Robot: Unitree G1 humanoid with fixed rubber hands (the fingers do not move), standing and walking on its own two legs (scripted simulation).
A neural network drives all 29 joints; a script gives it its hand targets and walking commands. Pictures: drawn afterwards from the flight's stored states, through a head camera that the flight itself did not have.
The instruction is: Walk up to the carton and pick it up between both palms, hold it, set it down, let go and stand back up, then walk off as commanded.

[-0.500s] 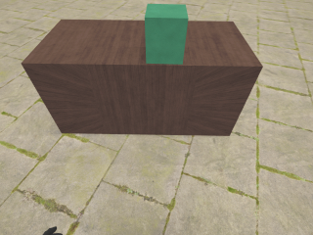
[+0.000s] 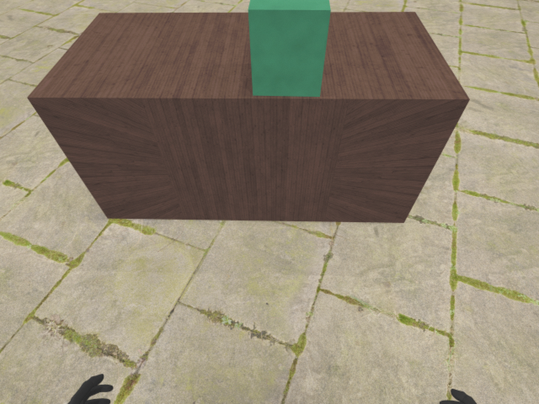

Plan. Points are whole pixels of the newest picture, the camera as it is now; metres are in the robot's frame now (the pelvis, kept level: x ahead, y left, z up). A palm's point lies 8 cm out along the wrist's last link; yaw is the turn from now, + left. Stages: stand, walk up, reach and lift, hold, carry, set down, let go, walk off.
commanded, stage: walk off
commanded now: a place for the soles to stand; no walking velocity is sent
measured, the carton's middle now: (288, 41) +1.07 -0.05 +0.01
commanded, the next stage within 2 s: stand in 0.28 s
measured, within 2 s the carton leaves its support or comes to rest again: neither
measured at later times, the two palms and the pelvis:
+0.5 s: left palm out of the picture +0.08 +0.29 -0.11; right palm out of the picture +0.08 -0.30 -0.10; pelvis -0.01 +0.00 +0.01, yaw +0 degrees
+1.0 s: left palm out of the picture +0.05 +0.29 -0.10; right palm out of the picture +0.04 -0.32 -0.11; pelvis -0.03 -0.01 +0.01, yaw -1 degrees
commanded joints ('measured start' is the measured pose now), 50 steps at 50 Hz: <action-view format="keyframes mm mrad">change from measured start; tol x8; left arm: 1 -41 218 45 -64 -3 -16 17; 50 -42 237 15 92 -1 -4 -5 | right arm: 1 7 -186 -37 -46 0 -14 -7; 50 -91 -243 -29 62 -12 -24 -16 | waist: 1 6 -22 -102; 11 8 -27 -119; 14 5 10 -154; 15 27 105 -58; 27 38 -66 -167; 32 25 71 -79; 36 38 -76 -51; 50 32 -55 -105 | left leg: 1 -24 72 -17 -35 412 39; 9 23 104 -89 -120 336 21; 11 24 112 -76 -127 470 12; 18 -50 124 -72 -164 452 12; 27 68 118 -57 -218 335 17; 43 -21 125 -62 -243 148 22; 50 36 123 -46 -220 292 3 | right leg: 1 58 -108 76 -67 360 -69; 12 43 -64 30 -76 141 -46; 16 148 -104 103 -144 353 -45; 23 158 -96 88 -176 352 -27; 44 67 -101 149 -258 56 -41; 50 89 -84 109 -211 289 -24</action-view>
